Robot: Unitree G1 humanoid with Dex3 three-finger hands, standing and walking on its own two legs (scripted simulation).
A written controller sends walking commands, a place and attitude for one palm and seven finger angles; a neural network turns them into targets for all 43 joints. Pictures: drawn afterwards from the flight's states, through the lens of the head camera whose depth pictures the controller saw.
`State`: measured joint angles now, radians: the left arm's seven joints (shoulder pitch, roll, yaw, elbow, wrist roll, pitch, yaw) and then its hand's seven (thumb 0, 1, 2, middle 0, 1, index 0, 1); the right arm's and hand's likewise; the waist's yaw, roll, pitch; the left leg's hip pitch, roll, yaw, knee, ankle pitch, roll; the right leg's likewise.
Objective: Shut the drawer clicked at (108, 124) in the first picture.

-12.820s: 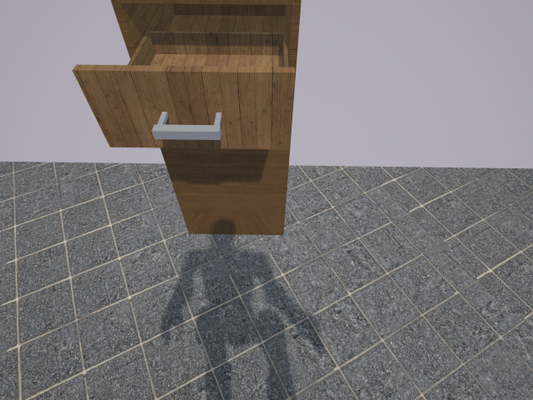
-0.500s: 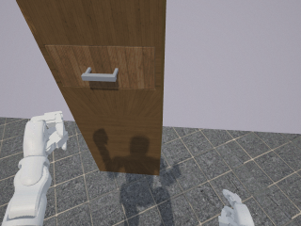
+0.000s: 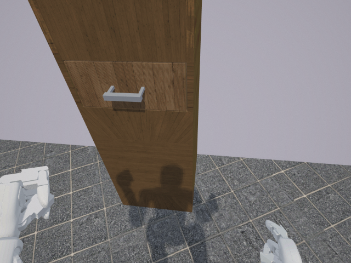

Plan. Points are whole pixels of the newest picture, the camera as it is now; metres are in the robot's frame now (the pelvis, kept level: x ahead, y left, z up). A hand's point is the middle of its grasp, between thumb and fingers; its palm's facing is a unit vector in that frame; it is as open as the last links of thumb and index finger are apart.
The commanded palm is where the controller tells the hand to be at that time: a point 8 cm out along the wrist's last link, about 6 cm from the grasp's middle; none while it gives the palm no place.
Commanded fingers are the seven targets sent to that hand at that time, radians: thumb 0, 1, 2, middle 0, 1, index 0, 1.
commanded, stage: draw the hand back to the body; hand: left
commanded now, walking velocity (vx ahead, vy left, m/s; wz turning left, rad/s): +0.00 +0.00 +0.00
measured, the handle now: (124, 93) +0.57 +0.25 +0.10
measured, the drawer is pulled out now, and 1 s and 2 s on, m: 0.00 0.00 0.00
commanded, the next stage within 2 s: step back with the hand held close in 0.06 s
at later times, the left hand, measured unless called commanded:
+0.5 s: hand (49, 196) +0.18 +0.25 +0.14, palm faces +0.26 -0.83 -0.49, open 3.3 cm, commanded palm +0.12 +0.30 +0.17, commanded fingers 0.00 0.90 0.90 -1.40 -1.60 -1.40 -1.60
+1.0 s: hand out of the picture +0.05 +0.29 +0.16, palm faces +0.43 -0.79 -0.44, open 3.3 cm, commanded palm +0.00 +0.33 +0.17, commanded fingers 0.00 0.90 0.90 -1.40 -1.60 -1.40 -1.60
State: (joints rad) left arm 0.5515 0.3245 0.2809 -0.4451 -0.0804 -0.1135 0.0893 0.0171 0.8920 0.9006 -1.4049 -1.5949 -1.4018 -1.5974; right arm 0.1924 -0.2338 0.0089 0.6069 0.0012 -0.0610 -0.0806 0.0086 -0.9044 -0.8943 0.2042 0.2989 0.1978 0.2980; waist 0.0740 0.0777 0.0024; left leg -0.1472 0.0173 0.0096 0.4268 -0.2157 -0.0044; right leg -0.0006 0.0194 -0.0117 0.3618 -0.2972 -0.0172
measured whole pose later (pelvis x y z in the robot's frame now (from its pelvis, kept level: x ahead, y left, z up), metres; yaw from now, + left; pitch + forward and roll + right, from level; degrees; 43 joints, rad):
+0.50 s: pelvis -0.02 +0.02 +0.00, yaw -2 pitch +1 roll -1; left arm 0.61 0.40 0.32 -0.50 -0.07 -0.14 0.09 0.02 0.89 0.90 -1.40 -1.59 -1.40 -1.60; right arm 0.17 -0.24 -0.02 0.52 0.02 0.08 -0.07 0.01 -0.90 -0.89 0.20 0.30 0.20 0.30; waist 0.01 0.05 0.02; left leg -0.27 0.02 0.04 0.44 -0.19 0.02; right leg -0.14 0.01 0.02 0.38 -0.26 0.01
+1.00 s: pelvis -0.12 +0.04 -0.02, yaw +2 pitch -1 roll -3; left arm 0.62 0.36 0.35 -0.57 -0.03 -0.26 0.15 0.02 0.89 0.90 -1.41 -1.59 -1.40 -1.60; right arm 0.23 -0.22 -0.01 0.59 0.00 -0.06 -0.07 0.01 -0.90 -0.89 0.21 0.30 0.20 0.30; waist 0.03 0.05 0.02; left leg -0.49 -0.01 -0.01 0.66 -0.31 0.02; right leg -0.32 0.03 0.02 0.54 -0.21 0.02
